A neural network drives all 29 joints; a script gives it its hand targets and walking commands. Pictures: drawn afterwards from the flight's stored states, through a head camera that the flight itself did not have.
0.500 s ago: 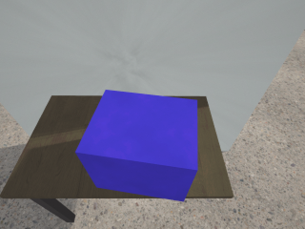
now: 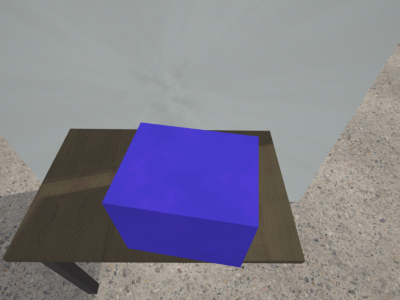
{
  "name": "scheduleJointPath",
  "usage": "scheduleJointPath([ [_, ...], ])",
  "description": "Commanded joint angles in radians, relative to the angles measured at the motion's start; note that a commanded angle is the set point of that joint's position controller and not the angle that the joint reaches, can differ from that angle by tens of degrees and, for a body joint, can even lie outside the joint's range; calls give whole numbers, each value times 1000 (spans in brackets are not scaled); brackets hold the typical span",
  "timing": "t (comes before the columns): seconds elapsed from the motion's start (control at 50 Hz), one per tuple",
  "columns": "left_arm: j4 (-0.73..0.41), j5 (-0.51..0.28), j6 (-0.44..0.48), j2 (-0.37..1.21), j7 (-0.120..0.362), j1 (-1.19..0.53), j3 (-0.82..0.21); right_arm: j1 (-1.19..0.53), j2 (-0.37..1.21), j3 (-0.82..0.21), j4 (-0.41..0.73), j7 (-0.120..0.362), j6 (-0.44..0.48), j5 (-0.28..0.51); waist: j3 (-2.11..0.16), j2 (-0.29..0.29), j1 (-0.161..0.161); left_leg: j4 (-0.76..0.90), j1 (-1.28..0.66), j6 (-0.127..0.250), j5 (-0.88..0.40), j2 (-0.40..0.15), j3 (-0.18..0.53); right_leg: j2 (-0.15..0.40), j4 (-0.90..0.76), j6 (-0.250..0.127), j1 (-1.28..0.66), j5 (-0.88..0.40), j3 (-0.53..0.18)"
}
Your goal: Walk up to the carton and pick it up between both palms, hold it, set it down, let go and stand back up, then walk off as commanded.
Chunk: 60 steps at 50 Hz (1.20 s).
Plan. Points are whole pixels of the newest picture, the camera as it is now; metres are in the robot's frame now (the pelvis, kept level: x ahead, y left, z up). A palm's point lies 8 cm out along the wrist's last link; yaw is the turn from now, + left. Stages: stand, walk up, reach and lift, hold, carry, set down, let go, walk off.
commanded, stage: stand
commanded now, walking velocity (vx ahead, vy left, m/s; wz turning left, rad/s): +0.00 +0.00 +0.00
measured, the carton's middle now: (190, 194) +0.40 +0.04 -0.09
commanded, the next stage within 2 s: none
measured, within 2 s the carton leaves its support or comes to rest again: neither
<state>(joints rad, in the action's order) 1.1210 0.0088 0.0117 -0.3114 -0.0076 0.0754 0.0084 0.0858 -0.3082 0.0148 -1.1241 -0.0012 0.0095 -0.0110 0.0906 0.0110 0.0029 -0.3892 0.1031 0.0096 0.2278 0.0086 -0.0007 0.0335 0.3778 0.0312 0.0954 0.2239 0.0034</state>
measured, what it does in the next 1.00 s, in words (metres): stands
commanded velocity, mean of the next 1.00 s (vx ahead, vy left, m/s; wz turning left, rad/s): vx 0.00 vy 0.00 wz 0.00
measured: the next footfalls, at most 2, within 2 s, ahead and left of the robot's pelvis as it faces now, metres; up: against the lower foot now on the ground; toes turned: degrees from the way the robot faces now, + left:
none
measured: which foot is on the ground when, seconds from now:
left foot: down 0.00-1.00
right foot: down 0.00-1.00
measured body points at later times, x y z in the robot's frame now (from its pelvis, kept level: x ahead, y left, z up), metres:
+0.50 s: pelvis +0.00 +0.00 +0.00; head +0.01 +0.01 +0.45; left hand +0.08 +0.29 -0.14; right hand +0.08 -0.29 -0.13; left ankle -0.01 +0.11 -0.74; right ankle -0.01 -0.14 -0.74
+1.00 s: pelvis +0.00 +0.01 +0.00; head +0.01 +0.01 +0.45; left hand +0.08 +0.30 -0.14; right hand +0.08 -0.28 -0.13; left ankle -0.01 +0.11 -0.74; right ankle -0.01 -0.14 -0.74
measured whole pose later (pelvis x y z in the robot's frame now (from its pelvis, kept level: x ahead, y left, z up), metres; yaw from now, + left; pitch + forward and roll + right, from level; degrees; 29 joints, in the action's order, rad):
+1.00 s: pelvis +0.00 +0.01 +0.00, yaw +0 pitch -3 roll +0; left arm 1.13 0.01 0.00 -0.32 0.00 0.09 0.02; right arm 0.09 -0.32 0.02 -1.13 0.00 0.01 -0.01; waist 0.07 0.01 0.00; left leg -0.34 0.09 0.02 0.20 0.02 0.00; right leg 0.05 0.33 0.04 0.08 0.20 0.00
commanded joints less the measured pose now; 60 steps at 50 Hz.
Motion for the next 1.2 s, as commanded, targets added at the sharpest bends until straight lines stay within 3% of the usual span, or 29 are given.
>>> scheduleJointPath([
  [0.0, -68, 4, 23, -200, -7, -49, 34, -52, -217, 42, 76, -17, 26, 2, -124, -21, 4, 66, -15, 18, -233, -130, 94, 92, -75, -54, -20, -210, -71],
  [0.12, -73, 5, 17, -231, -6, -59, 45, -52, -211, 42, 68, -7, 23, 2, -124, -46, 5, 89, -10, 13, -199, -128, 82, 88, -76, -52, -14, -164, -71],
  [0.16, -70, 2, 25, -206, -5, -35, 40, -35, -217, 41, 55, -10, 27, -3, -102, -12, -4, 88, 19, 19, -183, -127, 99, 85, -87, -47, -16, -151, -66],
  [0.18, -68, 6, 21, -219, -8, -71, 43, -38, -227, 43, 61, -14, 30, -5, -106, -1, 13, 94, 0, 11, -191, -129, 97, 85, -78, -51, 2, -136, -66],
  [0.2, -70, 4, 22, -211, -6, -43, 40, -60, -244, 47, 59, -12, 26, -7, -95, -17, -14, 95, 18, 21, -196, -127, 95, 92, -99, -51, -11, -160, -73],
  [0.24, -70, 2, 20, -222, -5, -48, 41, -57, -230, 44, 64, -7, 28, -2, -120, -2, 2, 88, -1, 17, -194, -128, 93, 88, -89, -50, -14, -175, -62],
  [0.3, -73, 4, 25, -226, -8, -68, 50, -55, -237, 45, 64, -10, 30, -6, -123, -14, -4, 99, 3, 18, -204, -125, 96, 96, -81, -59, -23, -166, -74],
  [0.34, -69, 2, 22, -228, -6, -51, 46, -46, -237, 46, 52, -10, 26, -9, -135, 28, 0, 94, -34, 16, -246, -135, 94, 87, -82, -49, -13, -193, -60],
  [0.36, -74, -2, 22, -208, -4, -40, 41, -45, -236, 43, 58, -9, 27, 0, -137, -13, -2, 77, -23, 21, -239, -129, 83, 97, -92, -51, -5, -216, -83],
  [0.48, -68, 3, 24, -225, -6, -33, 39, -43, -203, 31, 64, -4, 28, -5, -137, 3, 4, 99, -19, 19, -243, -130, 97, 99, -82, -49, -36, -209, -58],
  [0.5, -74, 4, 28, -240, -7, -40, 47, -48, -224, 39, 61, -4, 24, -1, -138, 11, -8, 99, -13, 18, -252, -132, 95, 92, -81, -51, -33, -197, -58],
  [0.56, -70, 4, 21, -230, -6, -26, 36, -56, -227, 40, 61, -7, 24, -4, -141, -33, -4, 99, -29, 14, -256, -130, 89, 100, -86, -48, -39, -216, -61],
  [0.64, -68, 2, 17, -225, -6, -36, 41, -12, -235, 43, 43, -12, 30, -1, -112, 6, 4, 93, -7, 23, -272, -138, 97, 104, -81, -54, -27, -239, -67],
  [0.68, -67, 2, 16, -238, -6, -30, 50, -48, -245, 50, 57, -14, 25, -6, -145, -40, -12, 92, -22, 21, -283, -134, 83, 106, -74, -54, -49, -236, -64],
  [0.7, -62, 0, 17, -250, -5, -18, 50, -16, -243, 46, 51, -14, 26, -2, -147, -8, 4, 95, -36, 18, -287, -140, 91, 102, -77, -50, -48, -245, -63],
  [0.72, -64, 2, 17, -239, -4, -37, 48, -50, -227, 42, 56, -14, 25, -1, -166, -41, -6, 97, -47, 16, -305, -140, 83, 102, -73, -50, -51, -241, -58],
  [0.74, -64, 4, 14, -238, -6, -28, 50, -58, -246, 48, 62, -14, 29, -2, -135, -9, -16, 92, -37, 23, -287, -136, 95, 100, -86, -50, -33, -224, -57],
  [0.76, -69, 7, 16, -218, -9, -37, 43, -60, -236, 46, 58, -13, 26, -2, -120, -41, -8, 95, -13, 14, -285, -129, 79, 103, -87, -49, -34, -242, -62],
  [0.8, -67, 3, 14, -239, -7, -44, 50, -37, -250, 50, 50, -14, 28, 2, -107, 11, -1, 112, -20, 15, -247, -135, 95, 96, -81, -50, -14, -200, -52],
  [0.84, -64, 3, 12, -213, -4, -18, 38, -36, -247, 50, 49, -15, 28, -5, -100, -22, -9, 103, -20, 24, -241, -136, 99, 104, -103, -48, -20, -203, -59],
  [0.9, -66, 3, 8, -236, -9, -33, 49, -33, -224, 43, 58, -9, 27, 1, -100, -4, -2, 117, -4, 22, -237, -134, 98, 98, -93, -46, -26, -197, -62],
  [0.92, -68, 3, 12, -239, -9, -38, 49, -60, -233, 40, 60, -9, 25, -4, -99, -42, -8, 109, -6, 19, -230, -135, 81, 103, -98, -48, -20, -196, -67],
  [0.94, -63, 7, 10, -241, -7, -37, 53, -46, -250, 49, 57, -11, 29, 0, -108, 17, -2, 117, -8, 18, -215, -136, 98, 97, -96, -47, -31, -179, -49],
  [0.96, -80, 6, 11, -223, -9, -49, 46, -54, -238, 47, 57, -11, 28, -3, -113, 20, 0, 117, 6, 16, -199, -130, 96, 100, -98, -48, -36, -172, -55],
  [0.98, -74, 3, 14, -227, -6, -25, 50, -47, -259, 53, 51, -12, 28, -3, -112, -10, -12, 113, -2, 17, -201, -124, 86, 98, -96, -49, -35, -191, -67],
  [1.02, -68, 1, 14, -219, -4, -33, 45, -47, -229, 47, 61, -6, 25, -6, -117, 16, -5, 115, -24, 17, -236, -132, 96, 97, -93, -39, -22, -187, -45],
  [1.06, -71, 8, 12, -210, -2, -30, 45, -54, -239, 42, 55, -8, 29, -6, -104, -28, -12, 110, -9, 14, -208, -125, 88, 104, -116, -43, -26, -188, -59],
  [1.08, -60, 9, 15, -242, -3, -21, 51, -59, -249, 48, 52, -13, 25, -2, -103, 4, -13, 119, -16, 13, -249, -132, 93, 97, -103, -38, -28, -197, -45],
  [1.18, -60, 2, 13, -244, -7, -18, 51, -11, -241, 45, 40, -11, 25, -2, -138, -20, 1, 110, -22, 18, -246, -138, 90, 114, -98, -46, -48, -203, -69],
])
